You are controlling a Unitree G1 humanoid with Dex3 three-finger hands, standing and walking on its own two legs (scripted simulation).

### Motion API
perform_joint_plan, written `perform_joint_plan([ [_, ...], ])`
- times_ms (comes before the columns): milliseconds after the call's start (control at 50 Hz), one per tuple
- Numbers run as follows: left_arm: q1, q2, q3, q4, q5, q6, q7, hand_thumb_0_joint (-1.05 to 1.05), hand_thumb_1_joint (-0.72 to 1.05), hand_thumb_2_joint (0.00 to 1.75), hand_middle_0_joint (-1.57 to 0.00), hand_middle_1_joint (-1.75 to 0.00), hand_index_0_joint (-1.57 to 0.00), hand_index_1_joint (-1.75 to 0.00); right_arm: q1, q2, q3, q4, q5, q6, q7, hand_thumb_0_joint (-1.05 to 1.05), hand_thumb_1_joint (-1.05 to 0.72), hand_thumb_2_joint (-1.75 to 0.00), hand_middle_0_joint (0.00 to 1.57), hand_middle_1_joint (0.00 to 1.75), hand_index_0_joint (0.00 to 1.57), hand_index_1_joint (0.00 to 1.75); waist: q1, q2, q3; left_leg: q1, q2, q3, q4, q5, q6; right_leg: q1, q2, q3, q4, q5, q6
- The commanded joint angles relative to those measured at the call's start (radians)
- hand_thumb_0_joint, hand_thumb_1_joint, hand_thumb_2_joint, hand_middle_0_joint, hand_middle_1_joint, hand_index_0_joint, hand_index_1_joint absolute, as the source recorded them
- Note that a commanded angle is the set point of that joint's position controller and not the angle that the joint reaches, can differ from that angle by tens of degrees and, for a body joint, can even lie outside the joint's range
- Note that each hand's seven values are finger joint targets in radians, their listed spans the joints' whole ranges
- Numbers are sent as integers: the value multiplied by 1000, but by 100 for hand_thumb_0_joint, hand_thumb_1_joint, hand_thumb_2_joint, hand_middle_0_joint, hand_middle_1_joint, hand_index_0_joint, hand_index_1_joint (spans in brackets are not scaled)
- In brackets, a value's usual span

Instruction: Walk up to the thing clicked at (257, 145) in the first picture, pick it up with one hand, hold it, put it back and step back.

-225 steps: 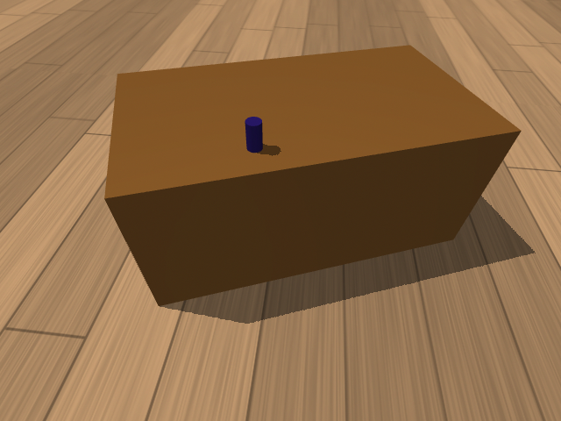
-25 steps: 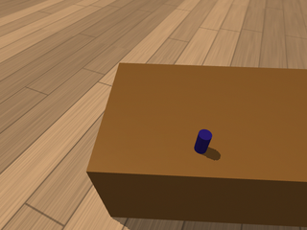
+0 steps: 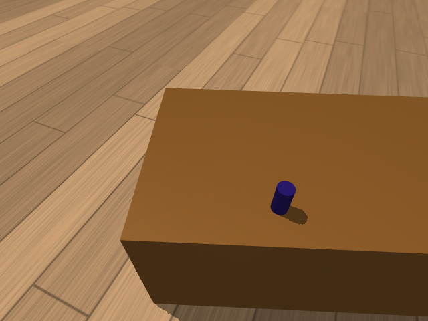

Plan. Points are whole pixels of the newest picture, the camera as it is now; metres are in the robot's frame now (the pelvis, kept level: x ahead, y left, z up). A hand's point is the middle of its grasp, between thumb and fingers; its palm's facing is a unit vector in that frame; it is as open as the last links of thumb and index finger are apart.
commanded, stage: stand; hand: right
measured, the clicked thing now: (282, 198) +0.47 -0.19 -0.13
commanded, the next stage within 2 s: none
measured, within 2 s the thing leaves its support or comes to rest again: neither
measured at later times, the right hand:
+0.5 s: hand out of the picture +0.06 -0.26 -0.16, palm faces -0.01 +0.94 -0.34, open 7.4 cm
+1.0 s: hand out of the picture +0.06 -0.26 -0.16, palm faces -0.02 +0.94 -0.33, open 7.4 cm
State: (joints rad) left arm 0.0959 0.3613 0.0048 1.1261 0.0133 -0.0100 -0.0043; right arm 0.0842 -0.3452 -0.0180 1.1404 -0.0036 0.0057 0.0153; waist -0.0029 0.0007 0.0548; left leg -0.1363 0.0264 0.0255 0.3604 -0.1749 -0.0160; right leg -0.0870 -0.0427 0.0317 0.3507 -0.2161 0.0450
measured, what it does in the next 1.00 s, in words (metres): stands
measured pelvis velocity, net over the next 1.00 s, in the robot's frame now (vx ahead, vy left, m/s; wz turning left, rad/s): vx -0.01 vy -0.01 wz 0.01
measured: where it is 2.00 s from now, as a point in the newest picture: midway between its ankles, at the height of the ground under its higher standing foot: outside the picture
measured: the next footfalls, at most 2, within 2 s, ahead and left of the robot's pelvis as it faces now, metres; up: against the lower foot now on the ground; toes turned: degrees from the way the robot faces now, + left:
none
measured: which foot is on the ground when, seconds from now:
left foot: down 0.00-1.00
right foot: down 0.00-1.00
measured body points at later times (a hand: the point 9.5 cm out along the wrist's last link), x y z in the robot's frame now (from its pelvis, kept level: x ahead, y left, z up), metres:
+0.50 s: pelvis -0.02 -0.01 +0.00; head -0.01 -0.01 +0.45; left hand +0.05 +0.30 -0.13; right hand +0.06 -0.31 -0.13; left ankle +0.01 +0.13 -0.75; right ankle -0.01 -0.15 -0.75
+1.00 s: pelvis -0.01 -0.01 +0.00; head -0.01 +0.00 +0.45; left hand +0.06 +0.30 -0.13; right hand +0.06 -0.31 -0.13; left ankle +0.01 +0.13 -0.75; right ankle -0.01 -0.15 -0.75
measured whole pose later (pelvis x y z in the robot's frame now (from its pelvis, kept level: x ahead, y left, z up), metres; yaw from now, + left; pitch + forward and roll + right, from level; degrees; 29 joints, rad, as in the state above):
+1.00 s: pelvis -0.01 -0.01 +0.00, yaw +1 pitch -3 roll +0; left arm 0.13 0.36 0.00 1.10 0.02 0.00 -0.02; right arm 0.11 -0.35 -0.01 1.14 0.00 0.00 0.02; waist 0.00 0.00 0.05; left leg -0.16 0.03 0.01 0.35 -0.15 -0.03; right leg -0.11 -0.03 0.02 0.35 -0.20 0.03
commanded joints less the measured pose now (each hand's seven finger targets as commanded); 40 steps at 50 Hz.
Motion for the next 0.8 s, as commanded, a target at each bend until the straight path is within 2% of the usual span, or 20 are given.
perform_joint_plan([
  [0, -38, 206, 38, -61, -9, -20, 17, 0, 90, 90, -20, -30, -20, -30, -45, -221, -40, -59, -2, -32, -18, 0, -90, -90, 20, 30, 20, 30, -6, 0, -101, 82, 111, -86, -48, 241, 29, -19, -85, 45, -56, 216, -48],
  [40, -30, 202, 35, -64, -6, -18, 16, 0, 90, 90, -20, -30, -20, -30, -60, -220, -39, -63, -2, -30, -18, 0, -90, -90, 20, 30, 20, 30, -4, 10, -92, 76, 109, -87, -53, 198, 28, -29, -82, 42, -68, 180, -46],
  [100, -38, 210, 36, -67, -3, -20, 16, 0, 90, 90, -20, -30, -20, -30, -57, -213, -36, -64, 0, -28, -17, 0, -90, -90, 20, 30, 20, 30, -9, -1, -105, 81, 110, -85, -52, 207, 29, -17, -87, 42, -66, 200, -50],
  [180, -34, 212, 35, -66, -2, -16, 13, 0, 90, 90, -20, -30, -20, -30, -57, -215, -33, -58, -2, -28, -16, 0, -90, -90, 20, 30, 20, 30, -8, 12, -63, 53, 104, -87, -74, 107, 22, -45, -81, 47, -83, 107, -51],
  [360, -22, 210, 38, -69, -1, -15, 8, 0, 90, 90, -20, -30, -20, -30, -50, -222, -39, -55, -5, -27, -12, 0, -90, -90, 20, 30, 20, 30, -9, 7, -28, 19, 96, -98, -95, -30, 24, -77, -76, 58, -105, -5, -56],
  [380, -5, 207, 37, -70, 0, -15, 7, 0, 90, 90, -20, -30, -20, -30, -55, -224, -40, -57, -6, -27, -10, 0, -90, -90, 20, 30, 20, 30, -3, 8, -36, 32, 100, -98, -91, -32, 28, -82, -75, 54, -103, -2, -57],
  [420, -16, 215, 40, -73, -1, -16, 8, 0, 90, 90, -20, -30, -20, -30, -44, -219, -39, -59, -6, -27, -11, 0, -90, -90, 20, 30, 20, 30, -9, -5, -28, 20, 97, -102, -96, -25, 25, -85, -76, 57, -103, -15, -58],
  [460, -13, 215, 39, -76, -1, -18, 8, 0, 90, 90, -20, -30, -20, -30, -47, -220, -39, -59, -5, -29, -10, 0, -90, -90, 20, 30, 20, 30, -8, -2, -54, 45, 104, -101, -76, 20, 29, -78, -80, 62, -101, 17, -58],
  [580, -7, 215, 39, -76, 0, -16, 7, 0, 90, 90, -20, -30, -20, -30, -26, -221, -37, -55, -6, -25, -12, 0, -90, -90, 20, 30, 20, 30, -10, -4, -34, 15, 94, -101, -83, -36, 28, -89, -79, 64, -106, -18, -60],
  [620, -2, 214, 38, -79, -1, -18, 8, 0, 90, 90, -20, -30, -20, -30, -29, -225, -38, -56, -5, -27, -11, 0, -90, -90, 20, 30, 20, 30, -6, -5, -58, 40, 100, -102, -68, 23, 30, -76, -82, 63, -97, 22, -60],
  [740, 1, 211, 37, -77, -2, -15, 8, 0, 90, 90, -20, -30, -20, -30, -20, -225, -32, -55, -4, -31, -14, 0, -90, -90, 20, 30, 20, 30, -3, 7, -64, 30, 104, -101, -70, 67, 32, -51, -84, 56, -77, 80, -60],
  [780, 2, 215, 38, -77, -3, -14, 9, 0, 90, 90, -20, -30, -20, -30, -19, -224, -31, -55, -4, -30, -15, 0, -90, -90, 20, 30, 20, 30, -2, -5, -55, 32, 104, -103, -74, 79, 29, -65, -80, 52, -76, 68, -58],
])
